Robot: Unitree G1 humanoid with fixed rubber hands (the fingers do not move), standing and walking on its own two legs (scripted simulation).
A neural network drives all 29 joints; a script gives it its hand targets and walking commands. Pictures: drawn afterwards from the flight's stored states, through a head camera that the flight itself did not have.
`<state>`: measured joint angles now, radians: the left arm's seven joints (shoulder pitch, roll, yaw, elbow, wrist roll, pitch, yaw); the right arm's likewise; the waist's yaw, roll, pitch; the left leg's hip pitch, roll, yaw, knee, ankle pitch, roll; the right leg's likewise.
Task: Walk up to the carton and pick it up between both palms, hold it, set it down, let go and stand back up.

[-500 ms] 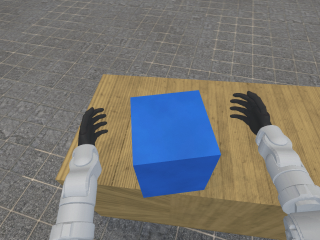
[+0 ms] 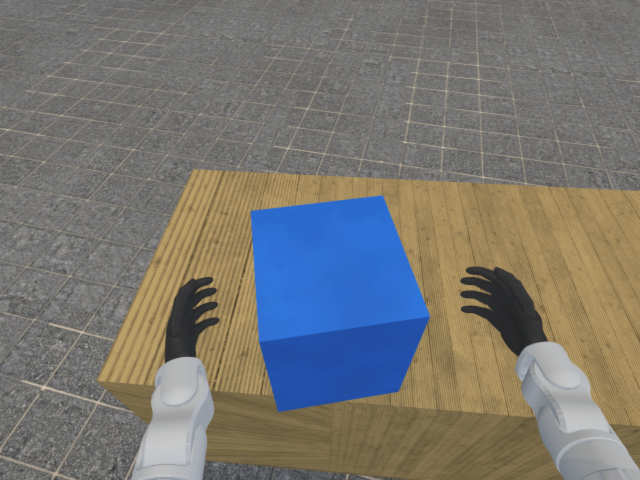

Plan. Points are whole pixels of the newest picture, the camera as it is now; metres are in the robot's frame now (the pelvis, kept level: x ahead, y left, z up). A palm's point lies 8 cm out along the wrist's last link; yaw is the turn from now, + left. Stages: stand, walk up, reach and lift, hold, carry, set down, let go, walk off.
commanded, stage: set down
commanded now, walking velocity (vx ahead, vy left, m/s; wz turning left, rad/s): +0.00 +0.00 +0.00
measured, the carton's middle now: (329, 306) +0.37 +0.03 -0.06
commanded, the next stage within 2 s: none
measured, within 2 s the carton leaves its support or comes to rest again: neither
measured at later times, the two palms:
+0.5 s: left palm (193, 405) +0.20 +0.19 -0.02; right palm (534, 404) +0.23 -0.22 -0.02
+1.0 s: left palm (191, 448) +0.16 +0.19 -0.06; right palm (538, 452) +0.18 -0.23 -0.06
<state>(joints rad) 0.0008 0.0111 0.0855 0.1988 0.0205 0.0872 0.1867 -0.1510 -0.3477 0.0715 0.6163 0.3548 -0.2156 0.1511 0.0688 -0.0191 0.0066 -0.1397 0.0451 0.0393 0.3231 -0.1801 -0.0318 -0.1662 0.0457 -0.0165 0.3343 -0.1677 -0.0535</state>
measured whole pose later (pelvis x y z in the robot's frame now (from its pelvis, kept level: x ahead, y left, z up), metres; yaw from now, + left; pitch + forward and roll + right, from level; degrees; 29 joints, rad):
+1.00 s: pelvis +0.00 -0.01 -0.01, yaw +1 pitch -2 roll +1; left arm 0.26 0.06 -0.01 0.57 -0.02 -0.41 0.18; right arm 0.14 -0.30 0.16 0.93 0.36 -0.64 0.18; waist 0.05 -0.03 -0.02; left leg -0.18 0.03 0.03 0.49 -0.28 -0.04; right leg -0.23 0.03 -0.02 0.54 -0.29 -0.06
